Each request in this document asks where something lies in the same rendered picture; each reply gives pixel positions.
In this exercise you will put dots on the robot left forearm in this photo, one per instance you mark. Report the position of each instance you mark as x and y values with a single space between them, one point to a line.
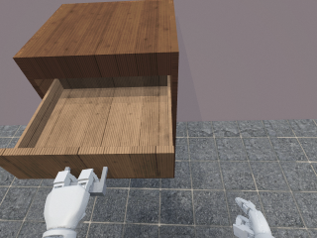
60 233

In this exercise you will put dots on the cabinet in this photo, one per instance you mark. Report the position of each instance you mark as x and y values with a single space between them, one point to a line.
105 39

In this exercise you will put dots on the right robot hand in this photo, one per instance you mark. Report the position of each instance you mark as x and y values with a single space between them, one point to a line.
255 225

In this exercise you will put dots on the left robot hand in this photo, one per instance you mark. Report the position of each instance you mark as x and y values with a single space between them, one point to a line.
65 205

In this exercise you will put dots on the handle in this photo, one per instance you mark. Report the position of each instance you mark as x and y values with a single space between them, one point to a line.
98 188

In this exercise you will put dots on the drawer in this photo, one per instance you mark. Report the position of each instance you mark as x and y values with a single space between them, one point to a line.
123 123

